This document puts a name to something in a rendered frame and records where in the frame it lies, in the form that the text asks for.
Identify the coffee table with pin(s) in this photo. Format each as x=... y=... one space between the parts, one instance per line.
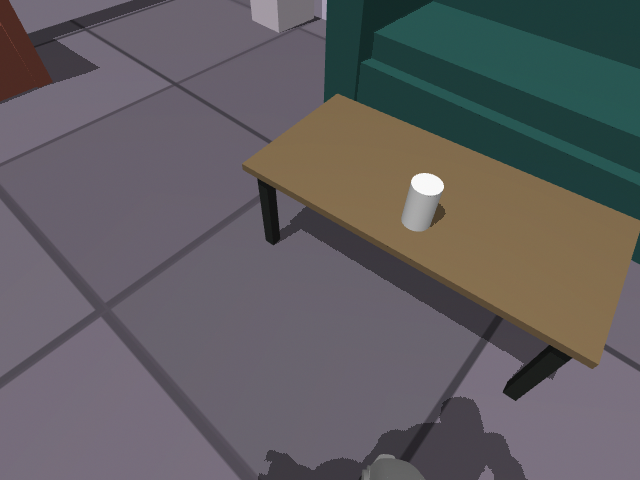
x=547 y=260

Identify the can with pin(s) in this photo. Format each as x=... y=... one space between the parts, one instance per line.
x=422 y=200

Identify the sofa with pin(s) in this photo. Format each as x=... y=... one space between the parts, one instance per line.
x=549 y=87

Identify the armchair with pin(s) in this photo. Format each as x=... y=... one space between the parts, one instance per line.
x=21 y=68

